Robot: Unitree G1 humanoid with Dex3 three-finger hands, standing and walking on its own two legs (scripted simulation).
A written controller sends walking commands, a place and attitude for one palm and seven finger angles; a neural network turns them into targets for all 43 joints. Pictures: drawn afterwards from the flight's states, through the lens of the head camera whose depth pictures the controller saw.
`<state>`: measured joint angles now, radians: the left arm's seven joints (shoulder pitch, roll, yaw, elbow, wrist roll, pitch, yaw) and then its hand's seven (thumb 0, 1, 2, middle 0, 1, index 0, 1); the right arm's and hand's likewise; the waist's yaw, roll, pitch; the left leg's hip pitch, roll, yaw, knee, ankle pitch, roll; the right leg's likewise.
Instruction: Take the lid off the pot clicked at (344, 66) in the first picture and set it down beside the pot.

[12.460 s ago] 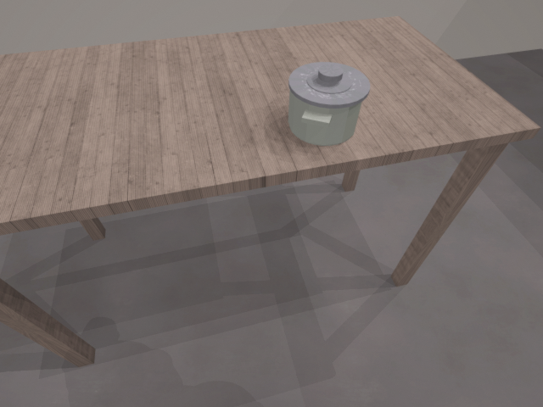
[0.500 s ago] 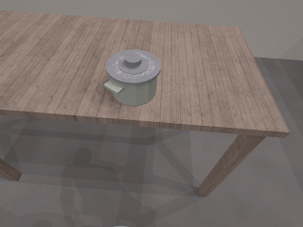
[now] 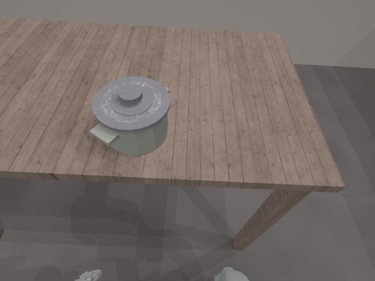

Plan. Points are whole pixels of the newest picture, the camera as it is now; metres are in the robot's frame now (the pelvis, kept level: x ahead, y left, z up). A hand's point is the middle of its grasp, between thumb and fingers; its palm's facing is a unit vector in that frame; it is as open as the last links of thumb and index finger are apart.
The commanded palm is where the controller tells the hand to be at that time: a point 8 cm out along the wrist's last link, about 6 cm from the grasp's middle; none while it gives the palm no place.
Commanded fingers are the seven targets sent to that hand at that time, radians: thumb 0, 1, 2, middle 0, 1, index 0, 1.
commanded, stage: come to a stop and stand still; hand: left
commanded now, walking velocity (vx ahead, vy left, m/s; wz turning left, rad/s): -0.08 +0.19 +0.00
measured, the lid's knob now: (130, 94) +0.44 +0.14 +0.15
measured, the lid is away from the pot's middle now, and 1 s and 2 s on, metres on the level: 0.00 0.00 0.00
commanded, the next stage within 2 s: look again from close up in 1.06 s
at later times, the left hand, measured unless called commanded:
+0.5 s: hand out of the picture +0.02 +0.19 -0.19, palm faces +0.06 -0.97 -0.23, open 7.4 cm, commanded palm none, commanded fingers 0.00 0.90 0.90 -0.20 -0.30 -0.20 -0.30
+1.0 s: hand out of the picture -0.05 +0.17 -0.18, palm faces +0.03 -0.98 -0.19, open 7.4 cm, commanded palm none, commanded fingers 0.00 0.90 0.90 -0.20 -0.30 -0.20 -0.30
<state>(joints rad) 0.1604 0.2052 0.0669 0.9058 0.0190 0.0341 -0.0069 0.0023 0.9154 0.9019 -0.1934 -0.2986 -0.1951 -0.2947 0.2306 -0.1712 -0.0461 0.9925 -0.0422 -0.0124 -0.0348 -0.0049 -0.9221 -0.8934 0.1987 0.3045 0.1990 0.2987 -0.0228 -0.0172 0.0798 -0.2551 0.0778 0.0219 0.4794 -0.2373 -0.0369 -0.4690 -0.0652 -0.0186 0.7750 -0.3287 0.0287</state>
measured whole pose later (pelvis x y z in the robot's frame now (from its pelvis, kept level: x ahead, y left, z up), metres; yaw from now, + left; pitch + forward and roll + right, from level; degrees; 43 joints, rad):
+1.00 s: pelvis -0.07 -0.01 +0.00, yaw +0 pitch -2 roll +0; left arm 0.30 0.15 0.02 1.04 0.00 0.01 0.03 0.00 0.91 0.90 -0.20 -0.30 -0.20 -0.30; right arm 0.27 -0.17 -0.02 1.08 -0.01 0.02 -0.02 0.00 -0.92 -0.89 0.20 0.30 0.20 0.30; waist -0.01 -0.01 0.04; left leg -0.27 -0.03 0.04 0.45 -0.15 0.03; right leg -0.11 0.02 -0.02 0.47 -0.34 -0.03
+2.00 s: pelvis -0.04 +0.02 -0.01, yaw -2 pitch +0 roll +0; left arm 0.31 0.19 0.00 1.03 0.01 0.00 0.04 0.00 0.91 0.90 -0.20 -0.30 -0.20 -0.30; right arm 0.19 -0.15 0.00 1.04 -0.01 -0.02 -0.02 0.00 -0.91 -0.89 0.20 0.30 0.20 0.30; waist 0.01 -0.04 0.04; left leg -0.30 -0.04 0.07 0.52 -0.23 0.07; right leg -0.12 0.01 0.01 0.49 -0.38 0.00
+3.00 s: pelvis -0.07 -0.01 +0.00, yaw -1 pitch -5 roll -1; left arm 0.72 0.31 0.20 -0.39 -0.04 -0.10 0.06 0.01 0.90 0.90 -1.29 -1.49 -1.29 -1.49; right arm 0.21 -0.20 0.01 0.61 -0.01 -0.13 -0.06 0.01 -0.90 -0.89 0.20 0.30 0.20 0.30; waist 0.06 0.07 0.03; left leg -0.19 -0.01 0.04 0.41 -0.14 0.04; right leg 0.01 0.05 -0.02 0.35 -0.28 -0.03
